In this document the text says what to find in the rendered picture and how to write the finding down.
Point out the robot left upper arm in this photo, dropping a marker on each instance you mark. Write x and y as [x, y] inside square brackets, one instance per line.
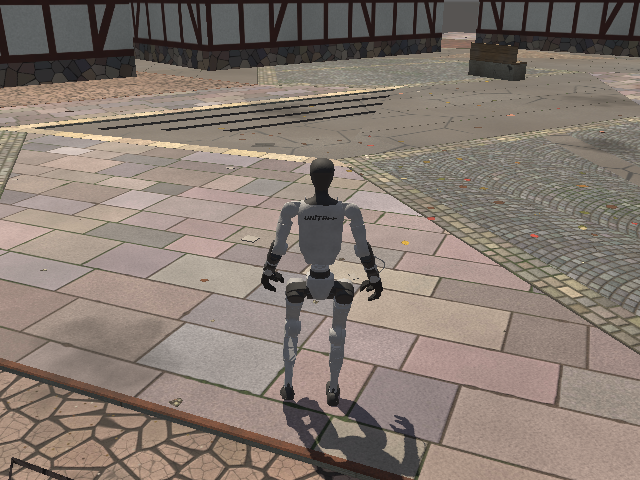
[289, 210]

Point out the robot right thigh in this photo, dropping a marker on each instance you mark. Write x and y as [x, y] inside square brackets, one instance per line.
[343, 297]

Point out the robot right upper arm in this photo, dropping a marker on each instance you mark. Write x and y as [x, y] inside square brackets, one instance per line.
[352, 211]

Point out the robot left forearm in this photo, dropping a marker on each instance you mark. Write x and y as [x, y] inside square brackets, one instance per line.
[271, 261]

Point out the robot left shin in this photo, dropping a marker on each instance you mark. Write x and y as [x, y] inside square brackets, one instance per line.
[289, 354]

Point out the right robot hand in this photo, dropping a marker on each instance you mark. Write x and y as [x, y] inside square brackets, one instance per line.
[371, 286]

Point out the left robot hand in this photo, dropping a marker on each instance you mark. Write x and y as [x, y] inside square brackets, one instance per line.
[276, 277]

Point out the robot right forearm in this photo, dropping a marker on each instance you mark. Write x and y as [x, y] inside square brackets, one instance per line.
[370, 266]

